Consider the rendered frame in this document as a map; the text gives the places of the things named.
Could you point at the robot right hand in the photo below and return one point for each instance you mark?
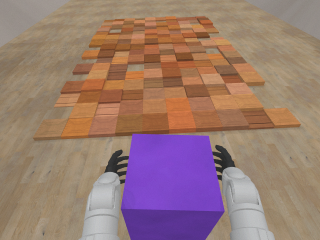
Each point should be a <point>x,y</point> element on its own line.
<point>226,160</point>

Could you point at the left robot forearm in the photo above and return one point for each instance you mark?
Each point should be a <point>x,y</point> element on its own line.
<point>102,209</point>

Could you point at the carton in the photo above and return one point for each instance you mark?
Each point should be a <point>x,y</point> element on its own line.
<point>171,189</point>

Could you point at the robot left hand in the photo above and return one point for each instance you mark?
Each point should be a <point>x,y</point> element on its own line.
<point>113,167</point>

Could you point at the right robot forearm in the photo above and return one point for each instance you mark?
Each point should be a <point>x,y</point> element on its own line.
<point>245,210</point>

